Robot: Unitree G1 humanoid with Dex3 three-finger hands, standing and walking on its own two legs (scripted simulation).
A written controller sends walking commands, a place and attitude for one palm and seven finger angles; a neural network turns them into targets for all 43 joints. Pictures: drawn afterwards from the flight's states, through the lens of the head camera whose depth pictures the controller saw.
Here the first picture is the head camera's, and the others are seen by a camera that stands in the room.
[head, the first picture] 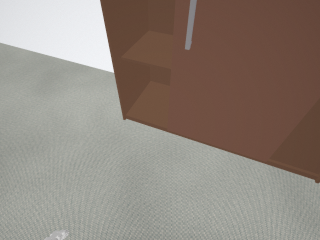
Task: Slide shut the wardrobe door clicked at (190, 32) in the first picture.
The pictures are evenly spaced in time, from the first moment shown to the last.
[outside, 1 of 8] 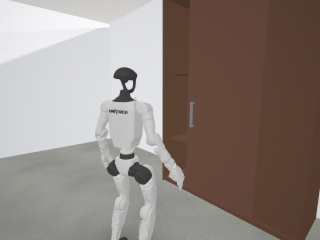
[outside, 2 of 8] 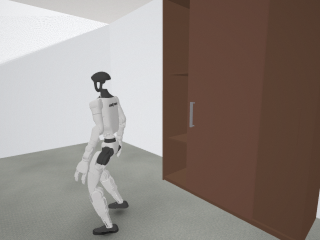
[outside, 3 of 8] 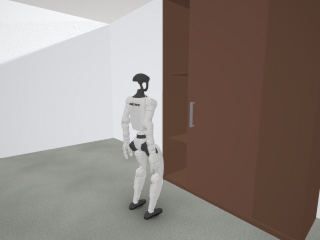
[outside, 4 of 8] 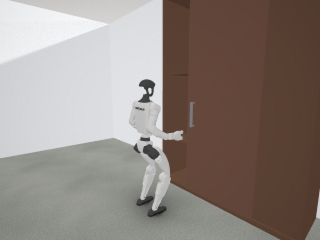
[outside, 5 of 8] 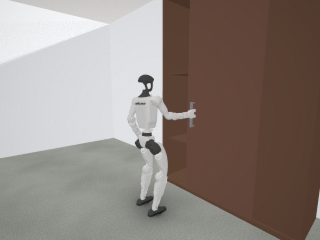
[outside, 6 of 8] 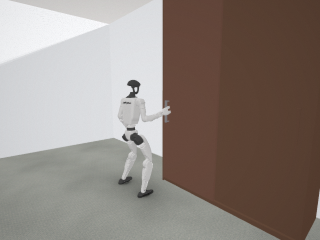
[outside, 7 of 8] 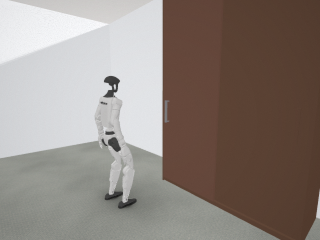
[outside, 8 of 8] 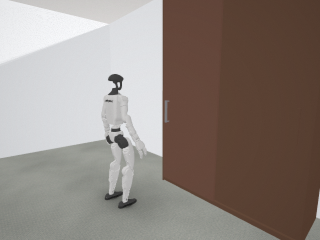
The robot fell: no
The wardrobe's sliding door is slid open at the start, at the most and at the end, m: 0.38 0.38 0.00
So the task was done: yes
